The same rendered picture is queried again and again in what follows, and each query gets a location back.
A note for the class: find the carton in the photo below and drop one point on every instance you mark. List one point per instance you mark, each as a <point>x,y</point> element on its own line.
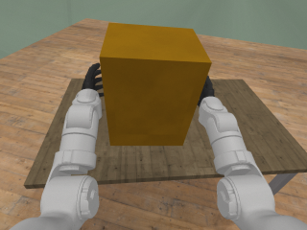
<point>152,79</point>

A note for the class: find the right robot upper arm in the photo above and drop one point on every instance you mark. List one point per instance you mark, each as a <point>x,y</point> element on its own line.
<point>247,200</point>

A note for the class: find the robot left forearm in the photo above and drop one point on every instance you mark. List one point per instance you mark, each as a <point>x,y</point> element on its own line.
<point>76,153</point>

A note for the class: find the left robot hand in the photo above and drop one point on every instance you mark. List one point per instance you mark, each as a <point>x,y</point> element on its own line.
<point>90,80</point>

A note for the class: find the right robot hand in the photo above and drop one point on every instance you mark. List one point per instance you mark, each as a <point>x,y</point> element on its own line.
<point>207,90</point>

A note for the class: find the robot right forearm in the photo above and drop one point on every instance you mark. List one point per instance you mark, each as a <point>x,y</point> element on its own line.
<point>231,155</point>

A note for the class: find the table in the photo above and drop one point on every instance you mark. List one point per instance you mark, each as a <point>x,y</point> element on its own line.
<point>274,149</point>

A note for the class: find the left robot upper arm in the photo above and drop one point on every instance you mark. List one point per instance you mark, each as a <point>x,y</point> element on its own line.
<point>67,202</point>

